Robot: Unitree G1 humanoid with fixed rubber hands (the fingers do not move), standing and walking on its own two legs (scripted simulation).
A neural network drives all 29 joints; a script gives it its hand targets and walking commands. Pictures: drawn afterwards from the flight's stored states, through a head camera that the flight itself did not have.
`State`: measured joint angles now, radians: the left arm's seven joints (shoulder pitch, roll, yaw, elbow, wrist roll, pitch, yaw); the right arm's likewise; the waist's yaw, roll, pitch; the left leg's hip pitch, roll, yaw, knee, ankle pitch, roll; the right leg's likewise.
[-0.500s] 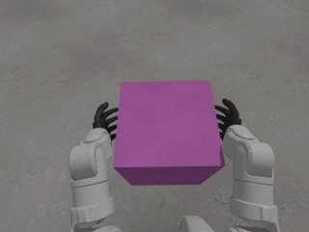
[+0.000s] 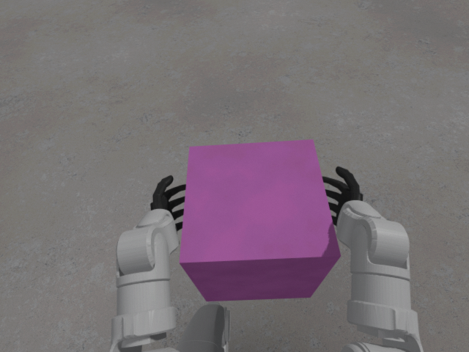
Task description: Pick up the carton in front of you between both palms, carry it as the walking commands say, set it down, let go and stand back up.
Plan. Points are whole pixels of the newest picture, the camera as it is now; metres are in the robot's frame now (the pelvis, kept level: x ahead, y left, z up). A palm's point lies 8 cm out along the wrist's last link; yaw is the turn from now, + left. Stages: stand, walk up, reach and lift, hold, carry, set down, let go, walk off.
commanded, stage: carry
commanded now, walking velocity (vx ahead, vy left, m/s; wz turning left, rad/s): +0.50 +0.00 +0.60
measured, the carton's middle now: (254, 228) +0.33 +0.01 -0.02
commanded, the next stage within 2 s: none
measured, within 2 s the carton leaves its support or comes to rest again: neither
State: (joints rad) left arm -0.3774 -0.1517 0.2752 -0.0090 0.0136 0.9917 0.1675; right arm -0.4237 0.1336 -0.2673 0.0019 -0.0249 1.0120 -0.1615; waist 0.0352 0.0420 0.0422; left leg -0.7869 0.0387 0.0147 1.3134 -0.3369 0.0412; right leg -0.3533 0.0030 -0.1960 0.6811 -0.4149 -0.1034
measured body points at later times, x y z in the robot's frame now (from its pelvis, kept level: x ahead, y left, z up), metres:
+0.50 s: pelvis +0.35 +0.00 +0.03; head +0.38 +0.01 +0.48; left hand +0.63 +0.20 +0.11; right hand +0.68 -0.10 +0.11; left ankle +0.28 +0.06 -0.72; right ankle +0.47 -0.14 -0.68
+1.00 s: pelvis +0.67 -0.01 +0.03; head +0.64 -0.01 +0.48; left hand +0.91 +0.13 +0.11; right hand +0.90 -0.17 +0.11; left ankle +0.80 +0.15 -0.69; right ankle +0.59 -0.09 -0.72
